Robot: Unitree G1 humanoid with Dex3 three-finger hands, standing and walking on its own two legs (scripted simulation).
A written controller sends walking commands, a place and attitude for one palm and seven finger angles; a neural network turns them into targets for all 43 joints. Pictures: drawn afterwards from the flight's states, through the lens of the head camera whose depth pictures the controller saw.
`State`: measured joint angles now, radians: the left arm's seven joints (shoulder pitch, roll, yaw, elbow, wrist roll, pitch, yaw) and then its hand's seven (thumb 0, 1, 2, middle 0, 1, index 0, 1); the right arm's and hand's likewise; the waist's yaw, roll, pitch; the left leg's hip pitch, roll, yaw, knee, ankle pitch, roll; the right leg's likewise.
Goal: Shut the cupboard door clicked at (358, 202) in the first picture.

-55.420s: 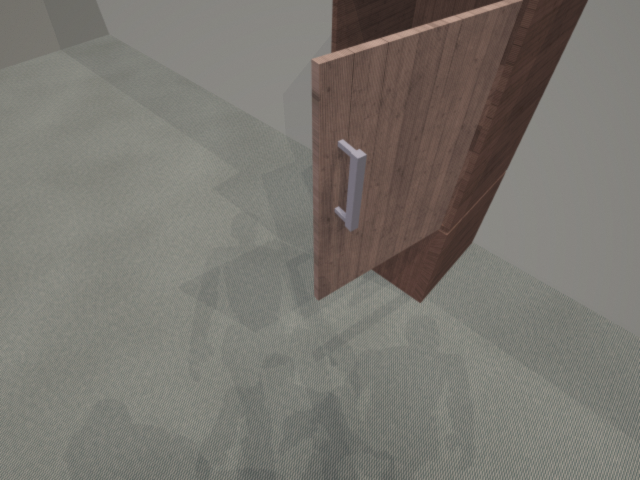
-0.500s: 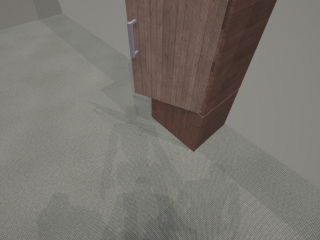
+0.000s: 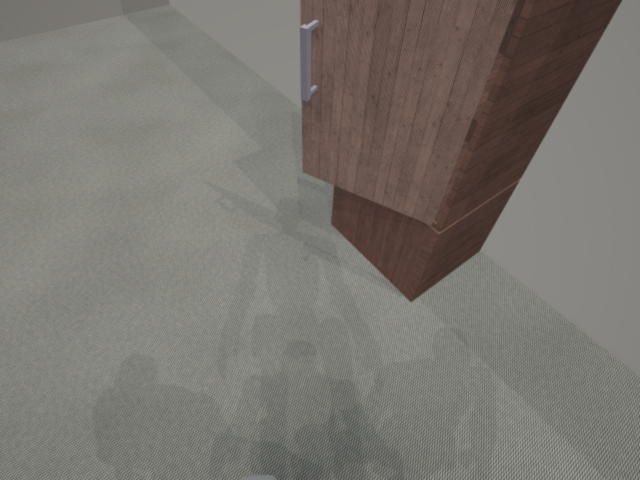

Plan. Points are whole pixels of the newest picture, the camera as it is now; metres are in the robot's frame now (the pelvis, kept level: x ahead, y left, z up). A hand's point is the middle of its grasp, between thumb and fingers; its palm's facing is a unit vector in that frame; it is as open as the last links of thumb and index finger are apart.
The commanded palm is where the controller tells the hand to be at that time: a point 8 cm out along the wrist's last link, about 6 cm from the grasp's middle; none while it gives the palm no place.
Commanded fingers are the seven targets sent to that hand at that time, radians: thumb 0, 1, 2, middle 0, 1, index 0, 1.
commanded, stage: walk to a spot facing it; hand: left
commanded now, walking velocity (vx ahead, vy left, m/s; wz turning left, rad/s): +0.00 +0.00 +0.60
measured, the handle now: (310, 62) +0.96 +0.07 +0.04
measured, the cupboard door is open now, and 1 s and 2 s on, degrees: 23 23 23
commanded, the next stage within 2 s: turn to face it in 1.74 s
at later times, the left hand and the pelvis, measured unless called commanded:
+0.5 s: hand out of the picture +0.05 +0.22 -0.14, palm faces +0.27 -0.91 -0.31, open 7.4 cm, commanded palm none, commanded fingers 0.00 0.90 0.90 -0.20 -0.30 -0.20 -0.30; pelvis +0.00 -0.02 +0.00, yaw +17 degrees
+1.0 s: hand out of the picture -0.10 +0.17 -0.18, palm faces +0.61 -0.75 -0.26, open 7.4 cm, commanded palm none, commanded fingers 0.00 0.90 0.90 -0.20 -0.30 -0.20 -0.30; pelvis +0.01 -0.02 -0.01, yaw +37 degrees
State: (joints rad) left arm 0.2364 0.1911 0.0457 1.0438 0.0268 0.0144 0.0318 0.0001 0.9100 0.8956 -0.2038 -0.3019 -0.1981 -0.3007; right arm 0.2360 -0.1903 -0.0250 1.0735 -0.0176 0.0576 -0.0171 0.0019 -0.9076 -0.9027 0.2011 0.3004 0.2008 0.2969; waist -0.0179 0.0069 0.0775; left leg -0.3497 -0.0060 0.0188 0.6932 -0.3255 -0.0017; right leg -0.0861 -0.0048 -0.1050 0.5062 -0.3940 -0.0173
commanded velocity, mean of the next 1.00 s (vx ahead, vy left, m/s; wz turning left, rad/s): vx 0.07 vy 0.00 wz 0.60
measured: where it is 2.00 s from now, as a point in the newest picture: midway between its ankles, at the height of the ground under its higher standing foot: (231, 469)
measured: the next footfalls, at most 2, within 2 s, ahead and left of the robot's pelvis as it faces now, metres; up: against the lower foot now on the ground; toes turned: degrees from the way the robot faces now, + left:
right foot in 0.52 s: +0.06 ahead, -0.14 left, +0.00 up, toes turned +20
left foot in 0.90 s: -0.03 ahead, +0.10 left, +0.00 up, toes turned +39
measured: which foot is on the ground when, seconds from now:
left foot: down 0.00-0.50, up 0.52-0.88, down 0.90-1.00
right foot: down 0.00-0.10, up 0.12-0.50, down 0.52-0.88, up 0.90-1.00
